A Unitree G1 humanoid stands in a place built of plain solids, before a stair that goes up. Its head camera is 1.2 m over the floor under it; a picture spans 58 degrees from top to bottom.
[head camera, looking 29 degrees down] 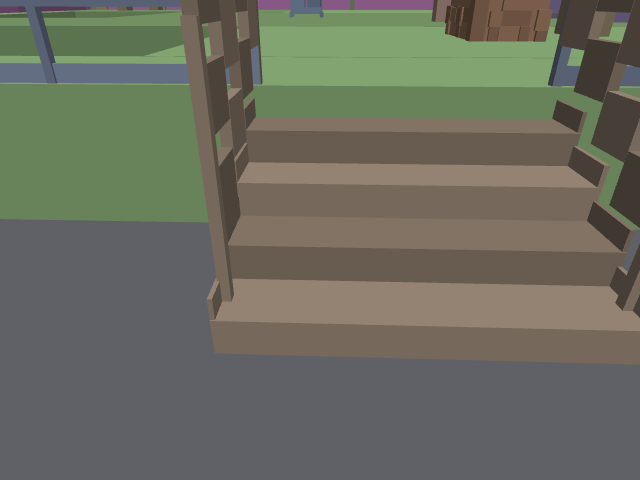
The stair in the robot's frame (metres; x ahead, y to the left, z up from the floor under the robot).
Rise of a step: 0.16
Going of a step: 0.28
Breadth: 1.62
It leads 2 degrees to the right of straight ahead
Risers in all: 5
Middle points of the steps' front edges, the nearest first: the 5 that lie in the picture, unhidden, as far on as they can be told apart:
1.23 -0.40 0.16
1.51 -0.41 0.32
1.79 -0.42 0.49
2.06 -0.43 0.65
2.34 -0.44 0.81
